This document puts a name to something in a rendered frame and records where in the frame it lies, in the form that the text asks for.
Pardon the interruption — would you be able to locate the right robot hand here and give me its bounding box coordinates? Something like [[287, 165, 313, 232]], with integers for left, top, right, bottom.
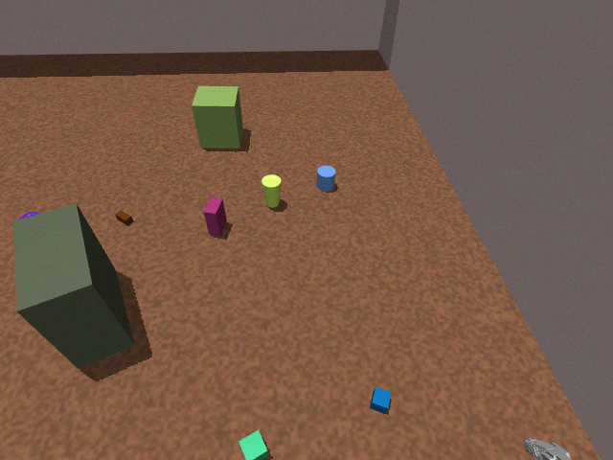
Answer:
[[523, 438, 572, 460]]

